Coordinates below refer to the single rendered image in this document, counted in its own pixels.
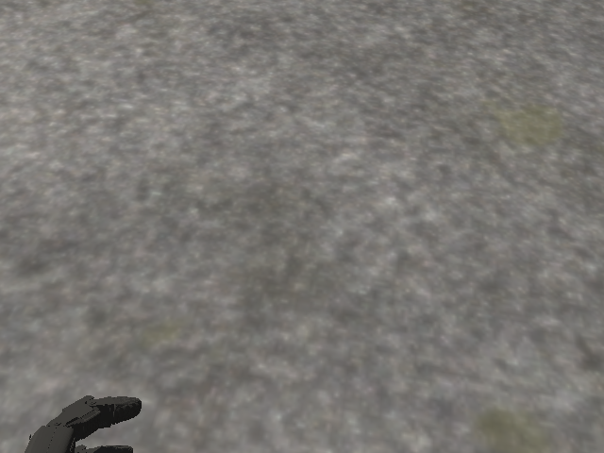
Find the left robot hand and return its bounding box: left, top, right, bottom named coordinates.
left=25, top=395, right=142, bottom=453

